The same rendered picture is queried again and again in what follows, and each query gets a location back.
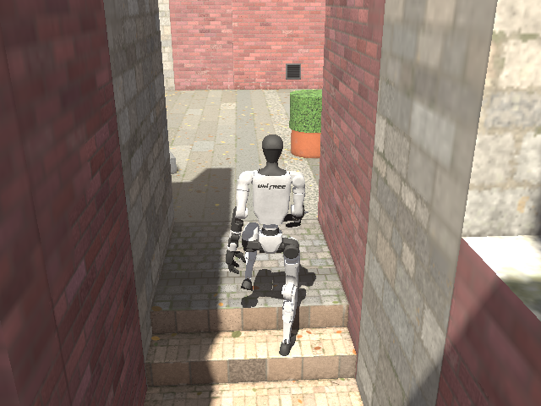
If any right robot forearm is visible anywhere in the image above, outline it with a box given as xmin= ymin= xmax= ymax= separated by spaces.
xmin=292 ymin=205 xmax=305 ymax=222

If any robot right upper arm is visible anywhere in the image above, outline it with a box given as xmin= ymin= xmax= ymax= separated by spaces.
xmin=289 ymin=171 xmax=305 ymax=217

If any left robot forearm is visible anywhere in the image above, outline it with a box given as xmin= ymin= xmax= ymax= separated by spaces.
xmin=227 ymin=206 xmax=243 ymax=251

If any robot left upper arm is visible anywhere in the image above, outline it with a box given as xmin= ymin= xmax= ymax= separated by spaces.
xmin=235 ymin=171 xmax=254 ymax=219

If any left robot hand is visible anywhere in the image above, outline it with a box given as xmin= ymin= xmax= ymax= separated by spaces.
xmin=226 ymin=250 xmax=246 ymax=274

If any robot left foot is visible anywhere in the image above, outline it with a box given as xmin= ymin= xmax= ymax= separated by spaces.
xmin=241 ymin=278 xmax=253 ymax=291

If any robot right shin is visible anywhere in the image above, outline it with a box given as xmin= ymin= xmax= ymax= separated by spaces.
xmin=282 ymin=286 xmax=298 ymax=344

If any right robot hand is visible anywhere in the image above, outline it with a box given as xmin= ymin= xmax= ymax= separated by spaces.
xmin=284 ymin=214 xmax=301 ymax=228

